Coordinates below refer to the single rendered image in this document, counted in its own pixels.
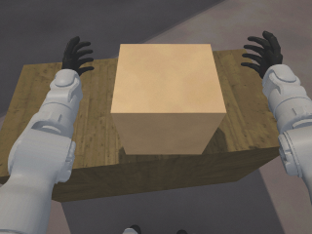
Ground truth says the robot left foot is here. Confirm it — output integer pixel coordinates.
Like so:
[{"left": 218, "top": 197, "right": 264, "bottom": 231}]
[{"left": 130, "top": 224, "right": 141, "bottom": 234}]

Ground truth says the pedestal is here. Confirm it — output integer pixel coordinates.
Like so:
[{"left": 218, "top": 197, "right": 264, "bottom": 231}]
[{"left": 0, "top": 49, "right": 280, "bottom": 203}]

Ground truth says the right robot forearm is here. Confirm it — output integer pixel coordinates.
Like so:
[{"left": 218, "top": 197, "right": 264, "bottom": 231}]
[{"left": 261, "top": 64, "right": 312, "bottom": 135}]

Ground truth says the robot left hand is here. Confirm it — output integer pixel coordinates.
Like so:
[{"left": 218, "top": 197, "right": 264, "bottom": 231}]
[{"left": 61, "top": 36, "right": 95, "bottom": 77}]

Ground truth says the robot right hand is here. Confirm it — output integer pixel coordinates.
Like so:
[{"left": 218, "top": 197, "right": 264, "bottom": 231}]
[{"left": 241, "top": 30, "right": 283, "bottom": 79}]

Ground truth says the left robot forearm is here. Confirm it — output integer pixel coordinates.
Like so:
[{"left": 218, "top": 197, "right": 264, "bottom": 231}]
[{"left": 8, "top": 68, "right": 83, "bottom": 175}]

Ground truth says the right robot upper arm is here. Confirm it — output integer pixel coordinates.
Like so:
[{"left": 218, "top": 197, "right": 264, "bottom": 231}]
[{"left": 278, "top": 125, "right": 312, "bottom": 206}]

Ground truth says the carton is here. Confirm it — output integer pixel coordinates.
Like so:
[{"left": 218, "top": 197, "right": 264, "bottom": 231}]
[{"left": 110, "top": 44, "right": 227, "bottom": 155}]

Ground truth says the left robot upper arm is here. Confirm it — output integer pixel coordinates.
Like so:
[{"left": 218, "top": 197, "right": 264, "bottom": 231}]
[{"left": 0, "top": 129, "right": 76, "bottom": 234}]

